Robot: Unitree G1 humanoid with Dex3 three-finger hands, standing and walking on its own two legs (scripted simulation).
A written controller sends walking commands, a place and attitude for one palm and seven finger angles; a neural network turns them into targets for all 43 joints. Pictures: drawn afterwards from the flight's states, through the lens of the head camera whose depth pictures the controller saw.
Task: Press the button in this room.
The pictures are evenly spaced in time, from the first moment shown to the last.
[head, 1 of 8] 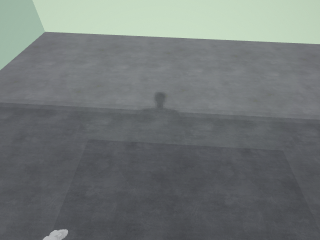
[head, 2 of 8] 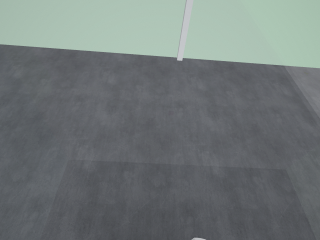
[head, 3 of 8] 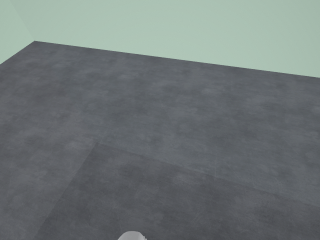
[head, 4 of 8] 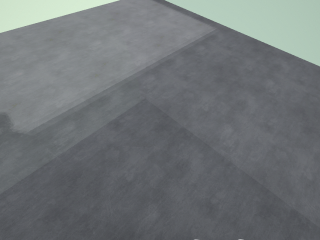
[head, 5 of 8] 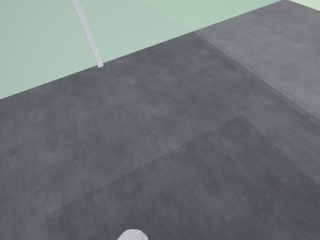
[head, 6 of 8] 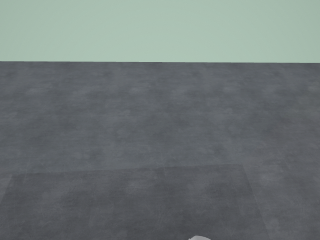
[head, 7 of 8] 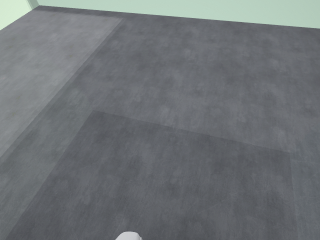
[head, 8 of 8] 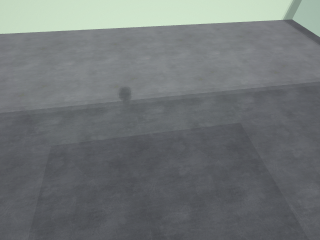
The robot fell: no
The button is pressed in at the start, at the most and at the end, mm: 0 0 0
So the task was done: no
